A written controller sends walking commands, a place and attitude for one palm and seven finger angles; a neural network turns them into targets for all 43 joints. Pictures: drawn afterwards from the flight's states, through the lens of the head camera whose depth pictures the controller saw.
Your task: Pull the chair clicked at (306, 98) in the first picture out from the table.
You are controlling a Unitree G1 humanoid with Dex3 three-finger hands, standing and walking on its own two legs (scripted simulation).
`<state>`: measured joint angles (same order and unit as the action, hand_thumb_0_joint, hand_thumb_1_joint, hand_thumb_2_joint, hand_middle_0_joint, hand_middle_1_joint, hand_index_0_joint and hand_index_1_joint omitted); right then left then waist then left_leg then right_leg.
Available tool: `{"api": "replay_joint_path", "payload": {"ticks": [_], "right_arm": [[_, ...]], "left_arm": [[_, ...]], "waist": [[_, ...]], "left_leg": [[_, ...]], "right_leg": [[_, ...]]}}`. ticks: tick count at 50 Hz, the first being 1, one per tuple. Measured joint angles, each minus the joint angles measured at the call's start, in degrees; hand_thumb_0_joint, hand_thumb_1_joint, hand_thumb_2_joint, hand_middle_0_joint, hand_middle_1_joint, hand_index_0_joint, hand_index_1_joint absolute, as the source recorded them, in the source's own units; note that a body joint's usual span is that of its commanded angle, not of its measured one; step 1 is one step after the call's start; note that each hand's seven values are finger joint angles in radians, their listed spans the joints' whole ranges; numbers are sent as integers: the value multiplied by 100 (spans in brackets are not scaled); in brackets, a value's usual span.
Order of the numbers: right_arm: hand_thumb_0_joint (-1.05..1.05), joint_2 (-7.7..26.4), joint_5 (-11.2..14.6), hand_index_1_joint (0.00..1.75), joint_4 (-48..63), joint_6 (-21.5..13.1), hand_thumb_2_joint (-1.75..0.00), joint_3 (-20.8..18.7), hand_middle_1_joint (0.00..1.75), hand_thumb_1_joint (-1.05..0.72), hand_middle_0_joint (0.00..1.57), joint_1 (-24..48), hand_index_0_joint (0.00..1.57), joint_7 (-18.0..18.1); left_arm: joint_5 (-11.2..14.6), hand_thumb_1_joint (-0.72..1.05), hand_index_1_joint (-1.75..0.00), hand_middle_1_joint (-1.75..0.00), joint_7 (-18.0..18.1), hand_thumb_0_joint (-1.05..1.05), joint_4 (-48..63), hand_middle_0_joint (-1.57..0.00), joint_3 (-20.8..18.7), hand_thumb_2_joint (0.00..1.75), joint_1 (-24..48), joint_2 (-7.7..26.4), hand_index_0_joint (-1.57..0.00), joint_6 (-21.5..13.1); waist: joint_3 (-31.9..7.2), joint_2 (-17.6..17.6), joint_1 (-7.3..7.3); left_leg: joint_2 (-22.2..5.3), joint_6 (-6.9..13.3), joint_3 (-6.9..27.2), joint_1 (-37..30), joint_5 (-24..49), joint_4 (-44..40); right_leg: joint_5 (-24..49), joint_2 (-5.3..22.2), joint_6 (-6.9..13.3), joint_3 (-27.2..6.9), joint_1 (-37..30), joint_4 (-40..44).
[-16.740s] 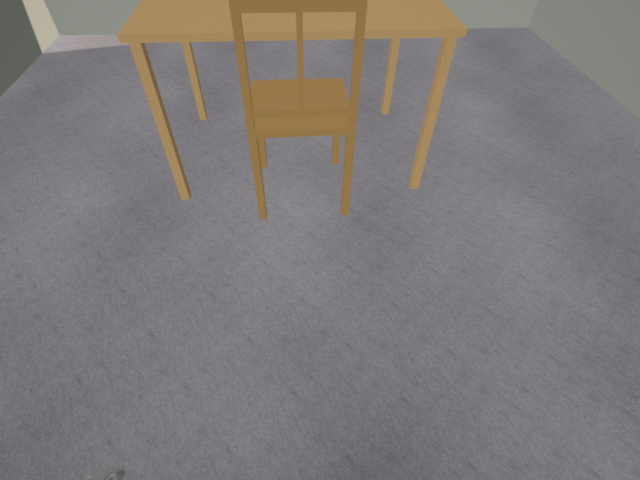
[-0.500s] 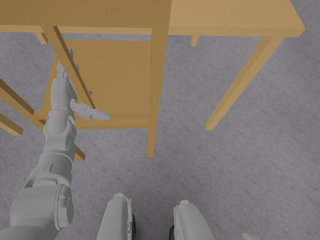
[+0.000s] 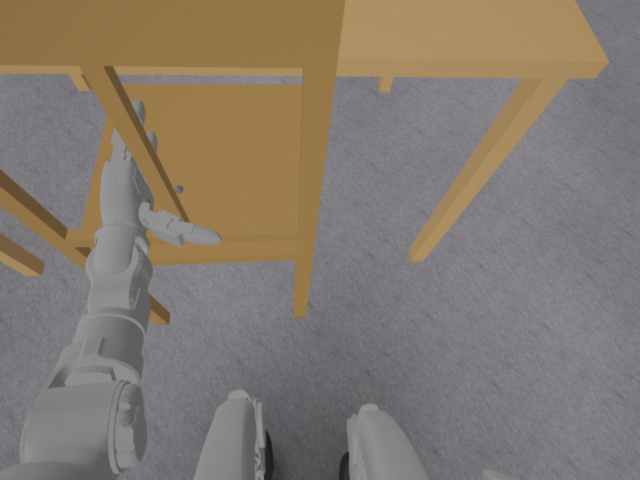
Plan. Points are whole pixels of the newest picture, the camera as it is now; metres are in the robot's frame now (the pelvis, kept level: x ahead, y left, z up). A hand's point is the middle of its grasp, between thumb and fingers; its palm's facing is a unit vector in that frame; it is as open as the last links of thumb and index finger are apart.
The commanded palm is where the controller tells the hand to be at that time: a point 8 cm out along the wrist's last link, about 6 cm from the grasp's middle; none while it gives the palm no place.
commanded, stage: hook a spindle and tug to test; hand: left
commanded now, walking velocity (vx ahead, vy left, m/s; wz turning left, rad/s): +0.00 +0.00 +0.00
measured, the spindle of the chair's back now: (153, 170) +0.47 +0.19 +0.05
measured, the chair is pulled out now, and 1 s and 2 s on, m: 0.00 0.00 0.05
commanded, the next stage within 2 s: step backward, pulling the chair out in 1.42 s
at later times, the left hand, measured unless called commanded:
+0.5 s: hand (179, 193) +0.45 +0.16 +0.03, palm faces +0.04 -1.00 -0.03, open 11.4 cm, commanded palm +0.43 +0.20 +0.03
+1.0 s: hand (179, 193) +0.45 +0.16 +0.03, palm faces +0.05 -1.00 -0.02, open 4.9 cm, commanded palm +0.41 +0.20 +0.03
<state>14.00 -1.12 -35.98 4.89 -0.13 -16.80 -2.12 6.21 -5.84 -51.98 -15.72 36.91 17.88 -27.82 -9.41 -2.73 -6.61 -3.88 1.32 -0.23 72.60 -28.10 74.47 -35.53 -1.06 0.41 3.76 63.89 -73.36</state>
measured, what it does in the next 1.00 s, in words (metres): stands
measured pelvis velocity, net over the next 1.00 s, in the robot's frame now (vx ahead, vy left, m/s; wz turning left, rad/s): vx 0.00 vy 0.00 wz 0.00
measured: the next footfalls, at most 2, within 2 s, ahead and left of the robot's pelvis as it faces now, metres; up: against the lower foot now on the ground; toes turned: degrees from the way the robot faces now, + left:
none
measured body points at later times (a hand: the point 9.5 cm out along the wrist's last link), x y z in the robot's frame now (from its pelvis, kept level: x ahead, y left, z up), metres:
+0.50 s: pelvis +0.00 +0.00 +0.00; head +0.14 +0.02 +0.43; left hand +0.44 +0.22 +0.04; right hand +0.08 -0.26 -0.12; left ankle +0.05 +0.11 -0.61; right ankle -0.01 -0.12 -0.61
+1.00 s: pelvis +0.00 +0.00 +0.00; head +0.14 +0.02 +0.43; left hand +0.44 +0.22 +0.04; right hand +0.06 -0.26 -0.12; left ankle +0.05 +0.11 -0.61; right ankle -0.01 -0.12 -0.61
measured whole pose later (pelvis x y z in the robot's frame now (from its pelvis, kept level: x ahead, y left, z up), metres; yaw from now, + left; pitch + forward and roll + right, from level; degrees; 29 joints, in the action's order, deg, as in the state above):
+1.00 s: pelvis +0.00 +0.00 +0.00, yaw +0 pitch +25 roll -4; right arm 13.9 -0.9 -35.7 4.7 -0.4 -16.8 -2.4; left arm 7.2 -4.5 -48.7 -14.7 33.3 16.5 -27.5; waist -9.7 -2.8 -6.5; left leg -3.9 1.4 -0.6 70.9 -28.2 73.5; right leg -35.3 -1.2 0.2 3.2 62.4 -72.3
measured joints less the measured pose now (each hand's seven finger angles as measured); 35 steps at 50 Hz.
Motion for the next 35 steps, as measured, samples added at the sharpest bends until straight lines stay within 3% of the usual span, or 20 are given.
{"api": "replay_joint_path", "payload": {"ticks": [7, 18, 27, 35], "right_arm": [[0, -14, 7, 30, 22, -19, -90, -8, 30, -91, 21, 72, 20, -9], [0, 3, 3, 30, 56, -44, -90, -12, 30, -91, 21, 159, 20, 7], [0, 3, -2, 30, -5, -16, -90, -3, 30, -91, 21, 137, 20, 18], [0, 0, 1, 30, -24, -3, -90, -3, 30, -91, 21, 78, 20, 22]], "left_arm": [[24, -49, -29, -29, 0, -1, 199, -12, 70, 30, -207, -102, -12, -29], [9, -42, -83, -82, 16, -1, 182, -29, 139, 33, -203, -153, -30, -64], [-25, -5, -126, -126, 25, -1, 44, -44, 143, 48, -60, -143, -44, -104], [-9, 37, -141, -141, 36, 0, -19, -48, 116, 67, -11, -81, -48, -48]], "waist": [[-25, 13, 44], [-38, 16, 77], [-28, 17, 93], [-20, -1, 48]], "left_leg": [[9, 6, -15, -105, -23, -51], [31, 3, 9, -104, -39, -18], [42, -2, 42, -34, -23, 35], [31, -6, 55, -11, 1, 44]], "right_leg": [[-12, 7, -12, -16, -105, 62], [-41, 22, -11, 6, -121, 32], [-46, 28, -1, 37, -64, -28], [-17, 14, 6, 46, -42, -33]]}}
